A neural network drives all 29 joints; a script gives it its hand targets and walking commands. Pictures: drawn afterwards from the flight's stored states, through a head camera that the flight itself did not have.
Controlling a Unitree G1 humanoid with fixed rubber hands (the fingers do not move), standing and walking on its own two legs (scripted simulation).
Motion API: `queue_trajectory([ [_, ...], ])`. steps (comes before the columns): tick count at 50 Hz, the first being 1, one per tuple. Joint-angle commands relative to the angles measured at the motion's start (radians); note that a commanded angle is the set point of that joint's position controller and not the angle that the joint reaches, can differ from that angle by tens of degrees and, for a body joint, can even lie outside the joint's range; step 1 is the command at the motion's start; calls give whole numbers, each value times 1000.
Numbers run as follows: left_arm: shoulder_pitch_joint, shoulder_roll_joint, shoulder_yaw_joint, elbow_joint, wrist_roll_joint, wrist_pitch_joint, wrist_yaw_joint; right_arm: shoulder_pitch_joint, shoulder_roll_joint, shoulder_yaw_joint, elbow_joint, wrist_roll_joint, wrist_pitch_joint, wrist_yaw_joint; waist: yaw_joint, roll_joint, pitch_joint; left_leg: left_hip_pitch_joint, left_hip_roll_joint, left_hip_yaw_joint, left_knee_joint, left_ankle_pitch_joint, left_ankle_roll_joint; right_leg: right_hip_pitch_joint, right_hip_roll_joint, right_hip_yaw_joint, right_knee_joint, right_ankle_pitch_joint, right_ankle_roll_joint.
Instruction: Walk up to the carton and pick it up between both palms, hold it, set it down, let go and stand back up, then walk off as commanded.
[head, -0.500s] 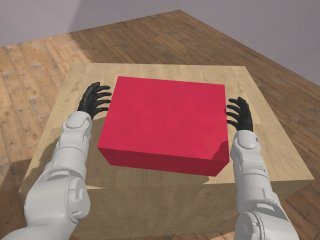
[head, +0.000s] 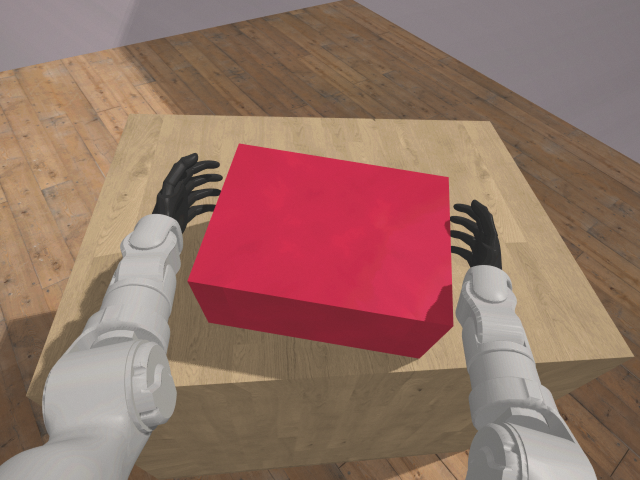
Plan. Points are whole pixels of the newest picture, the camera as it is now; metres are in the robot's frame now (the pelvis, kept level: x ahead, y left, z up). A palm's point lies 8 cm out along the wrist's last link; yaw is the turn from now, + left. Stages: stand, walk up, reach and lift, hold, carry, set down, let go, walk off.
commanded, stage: set down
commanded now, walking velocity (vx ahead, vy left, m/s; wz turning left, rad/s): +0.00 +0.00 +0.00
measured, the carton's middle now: (328, 250) +0.44 -0.02 +0.01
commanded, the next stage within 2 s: none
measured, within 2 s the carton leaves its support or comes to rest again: rests again in 0.86 s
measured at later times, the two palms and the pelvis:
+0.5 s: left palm (173, 213) +0.45 +0.19 +0.08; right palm (482, 265) +0.37 -0.21 +0.08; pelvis +0.00 +0.00 +0.00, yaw +0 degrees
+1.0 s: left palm (176, 213) +0.45 +0.19 +0.07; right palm (480, 264) +0.37 -0.21 +0.07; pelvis +0.00 +0.00 +0.00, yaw +0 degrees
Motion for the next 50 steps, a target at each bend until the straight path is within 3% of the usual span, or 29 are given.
queue_trajectory([
  [1, -718, -378, -240, -58, -100, -67, -124, -748, 472, 268, -82, 13, -154, 169, -53, 166, -657, 69, 12, 44, 47, 501, -66, 217, 16, -79, 127, 634, 6],
  [7, -711, -376, -224, -26, -97, -73, -125, -752, 464, 253, -56, 16, -160, 174, -43, 172, -621, 70, 15, 43, 60, 515, -69, 174, 20, -82, 123, 591, 1],
  [16, -720, -369, -200, 23, -87, -73, -135, -756, 441, 214, -49, -5, -152, 180, -48, 162, -563, 40, 15, 46, 33, 415, -54, 159, 13, -82, 113, 501, 5],
  [17, -713, -360, -190, 24, -80, -77, -134, -744, 448, 224, -52, -11, -151, 183, -32, 148, -570, 39, 14, 46, 32, 422, -52, 166, 11, -80, 114, 527, 7],
  [18, -718, -373, -195, 23, -84, -79, -134, -747, 447, 204, -30, -13, -152, 182, -51, 167, -553, 41, 13, 43, 33, 418, -54, 154, 14, -82, 113, 497, 6],
  [27, -692, -341, -157, 57, -56, -94, -139, -703, 463, 212, -26, -36, -162, 182, -27, 135, -562, -11, 5, 54, 30, 398, -36, 188, -1, -71, 132, 587, 15],
  [28, -680, -353, -159, 62, -58, -97, -141, -686, 471, 213, -17, -36, -164, 179, -41, 121, -557, -15, 5, 52, 30, 403, -33, 192, -1, -71, 135, 610, 17],
  [30, -679, -340, -152, 72, -51, -100, -141, -687, 469, 211, -7, -42, -161, 182, -32, 132, -540, -31, 4, 54, 32, 395, -33, 190, -3, -68, 141, 594, 16],
  [35, -657, -340, -130, 89, -38, -99, -145, -662, 460, 190, 24, -53, -162, 180, -42, 118, -493, -24, 9, 50, 31, 386, -29, 176, -5, -68, 138, 576, 17],
  [39, -670, -343, -148, 73, -32, -106, -140, -658, 468, 182, 37, -53, -167, 180, -47, 140, -521, -29, 10, 47, 34, 378, -30, 153, -6, -73, 137, 555, 14],
  [42, -645, -343, -125, 94, -27, -112, -141, -642, 475, 191, 47, -58, -177, 181, -35, 118, -513, -30, 7, 49, 46, 406, -29, 145, -7, -72, 145, 598, 20],
  [43, -642, -350, -137, 91, -28, -110, -141, -638, 468, 182, 54, -59, -178, 181, -48, 137, -505, -21, 9, 48, 53, 422, -36, 137, -2, -74, 147, 589, 15],
  [49, -635, -339, -111, 108, -9, -119, -137, -626, 465, 173, 66, -71, -186, 185, -32, 137, -491, -25, 12, 46, 56, 412, -33, 108, -2, -75, 140, 553, 14],
  [50, -630, -337, -110, 115, -11, -118, -138, -615, 462, 168, 86, -71, -179, 184, -45, 130, -473, -28, 11, 43, 47, 400, -29, 110, -3, -76, 137, 541, 14],
])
